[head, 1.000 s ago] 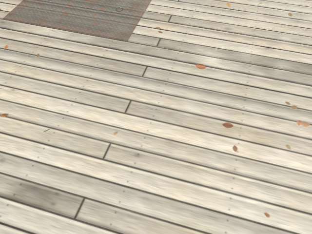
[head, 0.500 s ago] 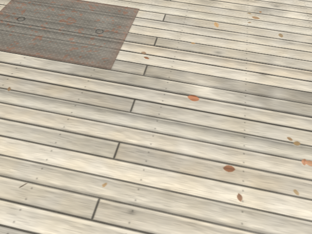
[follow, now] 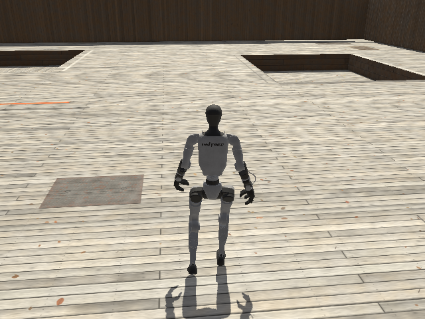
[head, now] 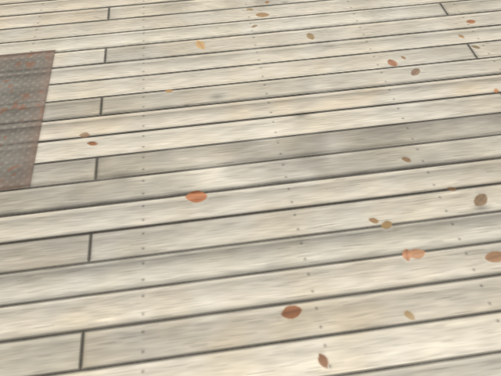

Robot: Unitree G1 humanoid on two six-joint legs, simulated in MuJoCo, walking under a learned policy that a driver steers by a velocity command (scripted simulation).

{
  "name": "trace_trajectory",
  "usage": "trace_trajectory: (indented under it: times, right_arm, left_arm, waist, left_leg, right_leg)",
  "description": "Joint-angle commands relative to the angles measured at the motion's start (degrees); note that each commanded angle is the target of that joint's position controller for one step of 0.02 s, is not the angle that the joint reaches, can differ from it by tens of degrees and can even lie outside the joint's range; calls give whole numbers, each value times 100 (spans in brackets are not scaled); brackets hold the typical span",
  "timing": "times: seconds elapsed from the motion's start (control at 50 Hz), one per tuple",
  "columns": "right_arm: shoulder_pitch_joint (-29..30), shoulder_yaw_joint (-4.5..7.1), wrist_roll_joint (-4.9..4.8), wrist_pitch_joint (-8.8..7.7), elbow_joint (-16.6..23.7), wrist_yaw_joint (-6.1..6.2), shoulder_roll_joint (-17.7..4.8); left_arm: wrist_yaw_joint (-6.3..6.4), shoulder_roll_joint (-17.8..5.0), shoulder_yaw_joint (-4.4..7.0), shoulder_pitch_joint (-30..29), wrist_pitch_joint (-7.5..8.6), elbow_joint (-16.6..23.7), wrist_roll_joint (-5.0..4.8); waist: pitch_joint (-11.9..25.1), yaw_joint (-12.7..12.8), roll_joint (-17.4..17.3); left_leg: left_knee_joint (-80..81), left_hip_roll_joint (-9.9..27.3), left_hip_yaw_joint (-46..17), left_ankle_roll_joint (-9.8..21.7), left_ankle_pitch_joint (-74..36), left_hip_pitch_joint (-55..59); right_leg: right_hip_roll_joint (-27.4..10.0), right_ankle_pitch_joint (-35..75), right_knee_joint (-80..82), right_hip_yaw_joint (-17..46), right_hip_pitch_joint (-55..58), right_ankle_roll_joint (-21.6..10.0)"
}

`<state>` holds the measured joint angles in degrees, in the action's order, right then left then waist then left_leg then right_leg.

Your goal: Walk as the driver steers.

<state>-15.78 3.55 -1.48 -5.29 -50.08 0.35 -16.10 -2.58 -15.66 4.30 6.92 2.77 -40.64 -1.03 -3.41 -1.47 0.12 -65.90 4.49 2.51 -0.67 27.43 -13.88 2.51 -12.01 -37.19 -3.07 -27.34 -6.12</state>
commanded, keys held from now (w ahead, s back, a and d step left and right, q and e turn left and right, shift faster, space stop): w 0.04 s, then w+q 0.54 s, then q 0.10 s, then no key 0.12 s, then e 0.20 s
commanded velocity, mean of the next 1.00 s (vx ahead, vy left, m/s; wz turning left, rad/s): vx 0.39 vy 0.00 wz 0.20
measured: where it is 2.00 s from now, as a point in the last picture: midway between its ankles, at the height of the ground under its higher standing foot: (228, 339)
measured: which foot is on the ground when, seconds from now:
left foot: up 0.00-0.48, down 0.50-0.94, up 0.96-1.00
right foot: down 0.00-0.52, up 0.54-0.92, down 0.94-1.00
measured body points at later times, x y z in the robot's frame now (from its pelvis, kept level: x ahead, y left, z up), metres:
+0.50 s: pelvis +0.29 +0.04 +0.00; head +0.32 +0.05 +0.45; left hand +0.29 +0.33 -0.13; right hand +0.50 -0.17 -0.10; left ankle +0.41 +0.14 -0.72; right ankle +0.09 -0.07 -0.71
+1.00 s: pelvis +0.52 +0.07 +0.01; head +0.55 +0.07 +0.46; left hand +0.61 +0.36 -0.08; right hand +0.71 -0.15 -0.11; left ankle +0.41 +0.14 -0.70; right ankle +0.65 +0.00 -0.72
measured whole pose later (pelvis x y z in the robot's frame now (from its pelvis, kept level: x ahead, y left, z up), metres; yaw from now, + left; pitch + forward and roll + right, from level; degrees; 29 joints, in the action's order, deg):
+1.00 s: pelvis +0.52 +0.07 +0.01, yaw +17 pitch +2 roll +0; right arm -11.9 2.4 1.0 -2.2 -42.7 1.0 -15.6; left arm -0.7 -14.6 2.1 8.2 4.8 -41.5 1.6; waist -0.3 -0.9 -0.7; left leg -44.1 -5.6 -5.1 1.2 26.0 -15.3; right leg 2.1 -5.5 -29.9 1.5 -26.8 -2.0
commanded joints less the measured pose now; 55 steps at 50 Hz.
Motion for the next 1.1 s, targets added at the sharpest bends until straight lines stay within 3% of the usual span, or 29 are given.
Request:
trace_trajectory:
  times: [0.02,0.04,0.06,0.1,0.16,0.26,0.38,0.44,0.46,0.48,0.5,0.52,0.54,0.56,0.58,0.6,0.64,0.7,0.76,0.8,0.86,0.92,0.94,0.96,0.98,1.0,1.02,1.06,1.1]
  right_arm:
    - [388,96,-16,-341,628,1,-673]
    - [289,143,74,-271,569,22,-707]
    - [103,153,73,-171,495,-1,-676]
    - [-52,136,82,-13,405,-7,-512]
    - [376,98,93,91,522,16,-406]
    - [1040,38,25,34,680,-94,-281]
    - [1651,-40,15,-10,1060,-333,-175]
    - [1383,30,33,9,1181,-431,-334]
    - [1001,106,42,38,1142,-426,-480]
    - [213,236,38,54,985,-398,-721]
    - [-696,402,53,83,824,-309,-1109]
    - [-1015,525,53,76,812,-242,-1669]
    - [-1108,406,43,53,857,-235,-1304]
    - [-913,332,76,57,877,-208,-1001]
    - [-527,282,58,62,975,-194,-837]
    - [-79,234,72,75,1107,-199,-723]
    - [296,183,151,105,1303,-159,-632]
    - [348,253,150,125,1310,-64,-877]
    - [210,244,59,258,1218,42,-853]
    - [11,206,45,340,1122,92,-776]
    - [-17,101,149,348,1015,96,-581]
    - [199,56,185,288,950,65,-539]
    - [51,54,237,243,956,68,-521]
    - [-480,36,296,190,960,76,-451]
    - [-613,-3,292,193,920,98,-460]
    - [-210,30,259,276,1062,81,-669]
    - [-47,76,183,398,1104,85,-749]
    - [310,105,142,625,1162,129,-689]
    - [366,69,141,694,1185,182,-461]
  left_arm:
    - [40,-695,193,939,122,92,10]
    - [50,-488,121,624,138,166,63]
    - [60,-413,92,516,157,186,112]
    - [79,-512,110,584,244,81,106]
    - [158,-615,127,879,305,-140,127]
    - [246,-665,95,1016,316,-334,161]
    - [309,-724,119,1277,194,-647,108]
    - [399,-935,167,1054,71,-593,84]
    - [438,-1022,183,998,26,-563,82]
    - [471,-1069,180,877,-19,-530,74]
    - [502,-1030,140,849,8,-439,86]
    - [377,-206,-124,1504,169,-209,252]
    - [256,-421,-141,1254,420,-189,133]
    - [174,-749,-56,690,570,-5,-86]
    - [173,-714,-92,408,636,103,-88]
    - [219,-708,-57,260,628,113,42]
    - [277,-759,20,467,457,155,178]
    - [368,-471,-50,629,261,178,207]
    - [377,-315,-126,302,204,189,201]
    - [321,-339,-130,-56,209,261,154]
    - [203,-430,-102,-162,267,256,173]
    - [152,-580,-14,151,350,188,235]
    - [182,-836,47,283,367,197,270]
    - [203,-1150,96,354,348,294,347]
    - [221,-901,67,683,255,242,320]
    - [216,-643,-9,907,183,188,177]
    - [204,-757,19,784,118,223,104]
    - [237,-973,94,400,-39,415,70]
    - [301,-929,116,112,-204,532,99]
  waist:
    - [997,407,18]
    - [833,193,122]
    - [820,57,219]
    - [752,-24,210]
    - [445,115,232]
    - [150,432,300]
    - [-165,650,228]
    - [197,360,470]
    - [489,138,594]
    - [898,-305,544]
    - [1411,-760,168]
    - [2099,-291,-1333]
    - [2767,-486,-1175]
    - [1997,-604,-795]
    - [1404,-408,-223]
    - [859,-141,154]
    - [631,234,21]
    - [657,375,-168]
    - [972,167,-466]
    - [1056,-44,-577]
    - [1029,-118,-603]
    - [937,155,-518]
    - [1080,114,-234]
    - [1453,-166,506]
    - [1897,74,1237]
    - [1898,259,1315]
    - [1732,226,832]
    - [1127,194,314]
    - [853,58,551]
  left_leg:
    - [-764,258,-612,206,-706,-2977]
    - [-414,419,-635,189,-952,-2527]
    - [-275,505,-644,169,-1115,-2188]
    - [1,521,-546,79,-1393,-2065]
    - [661,533,-546,-29,-2187,-2586]
    - [2282,242,-513,103,-3602,-2666]
    - [3157,-23,-298,354,-3146,-3113]
    - [3188,-415,187,625,-2256,-2400]
    - [3131,-634,349,745,-1968,-1838]
    - [3364,-848,404,917,-2104,-754]
    - [3591,-497,-369,1215,-2389,939]
    - [3721,1057,-3341,2313,-1939,3245]
    - [4623,1490,-5120,2685,-1426,3948]
    - [4738,1282,-4221,2281,-1410,3498]
    - [4784,1050,-3474,2049,-1767,2581]
    - [4848,846,-2935,1914,-2873,1583]
    - [4957,580,-2292,1861,-4531,502]
    - [4898,261,-1514,1748,-5907,-216]
    - [4657,-81,-1029,1355,-5692,-297]
    - [4543,-40,-1142,1206,-5109,-66]
    - [4308,311,-1404,1159,-4580,424]
    - [3618,289,-1407,942,-4500,562]
    - [3110,-82,-1214,704,-4091,425]
    - [2153,-621,-938,378,-2772,-309]
    - [1022,-911,-630,-7,-602,-998]
    - [346,-918,-758,-154,1005,-1529]
    - [-148,-759,-930,-196,1002,-1809]
    - [-175,-632,-895,-217,553,-2001]
    - [850,-638,-684,-211,115,-1540]
  right_leg:
    - [-1720,845,2034,2775,3095,-1127]
    - [-1507,1349,2140,2302,2450,-1011]
    - [-1401,1557,2290,2038,2111,-956]
    - [-1340,2134,2504,1574,1828,-953]
    - [-1293,2461,2721,1041,1876,-814]
    - [-1224,1866,2977,382,2210,-422]
    - [-1658,2525,2662,3,3413,-338]
    - [-1702,4917,1780,-250,3654,-155]
    - [-1668,5863,1173,-330,3649,-81]
    - [-1528,6121,114,-476,3326,56]
    - [-1290,4889,-1445,-527,2177,266]
    - [-153,-88,-3759,-300,-449,666]
    - [230,-2029,-4669,888,-1464,629]
    - [-180,-1607,-4611,1108,-1971,482]
    - [-451,-1132,-4087,1017,-1869,419]
    - [-594,-977,-3580,887,-1566,494]
    - [-728,-920,-3127,815,-840,689]
    - [-566,-486,-2021,530,-472,980]
    - [-338,836,-774,390,22,1051]
    - [-258,1471,-166,436,130,1017]
    - [-355,1595,349,566,150,797]
    - [-301,1783,1110,492,699,373]
    - [-599,3494,1108,848,1267,156]
    - [-1290,5207,781,1716,2295,-511]
    - [-2043,5650,951,2698,2918,-1313]
    - [-2204,4881,1302,3375,3013,-1502]
    - [-2117,3465,1394,3483,2822,-1329]
    - [-1782,1603,1757,3155,1894,-929]
    - [-1220,540,2030,2669,1149,-562]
